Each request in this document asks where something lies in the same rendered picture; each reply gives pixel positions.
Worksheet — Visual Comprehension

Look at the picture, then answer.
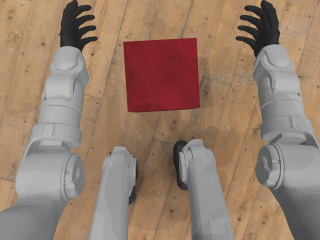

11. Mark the carton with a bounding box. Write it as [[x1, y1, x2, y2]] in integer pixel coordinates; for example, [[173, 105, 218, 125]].
[[123, 38, 200, 113]]

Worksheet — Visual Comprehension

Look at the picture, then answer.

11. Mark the robot left upper arm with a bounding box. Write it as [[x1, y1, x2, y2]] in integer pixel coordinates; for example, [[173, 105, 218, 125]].
[[0, 152, 86, 240]]

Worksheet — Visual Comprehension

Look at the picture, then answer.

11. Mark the robot left foot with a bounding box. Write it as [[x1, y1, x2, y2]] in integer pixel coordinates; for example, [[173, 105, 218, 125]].
[[128, 157, 138, 205]]

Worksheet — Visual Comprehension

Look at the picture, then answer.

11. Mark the right robot shin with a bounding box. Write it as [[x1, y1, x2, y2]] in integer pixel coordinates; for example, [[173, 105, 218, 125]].
[[180, 139, 216, 184]]

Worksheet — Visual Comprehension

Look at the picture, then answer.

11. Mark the right robot hand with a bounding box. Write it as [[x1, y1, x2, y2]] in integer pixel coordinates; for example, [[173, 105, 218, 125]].
[[235, 0, 280, 58]]

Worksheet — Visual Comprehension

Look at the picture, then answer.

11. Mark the robot right upper arm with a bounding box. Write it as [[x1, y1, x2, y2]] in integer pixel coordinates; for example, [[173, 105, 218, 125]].
[[255, 142, 320, 240]]

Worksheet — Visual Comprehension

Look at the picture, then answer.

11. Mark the left robot hand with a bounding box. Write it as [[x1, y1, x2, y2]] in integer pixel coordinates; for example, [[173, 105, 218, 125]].
[[60, 0, 98, 53]]

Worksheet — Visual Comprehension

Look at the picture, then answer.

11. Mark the robot right forearm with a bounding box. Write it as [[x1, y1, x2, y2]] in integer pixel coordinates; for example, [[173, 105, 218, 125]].
[[252, 44, 320, 150]]

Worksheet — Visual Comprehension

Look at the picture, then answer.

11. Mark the robot left forearm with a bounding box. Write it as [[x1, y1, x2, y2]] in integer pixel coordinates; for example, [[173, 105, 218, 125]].
[[15, 46, 90, 195]]

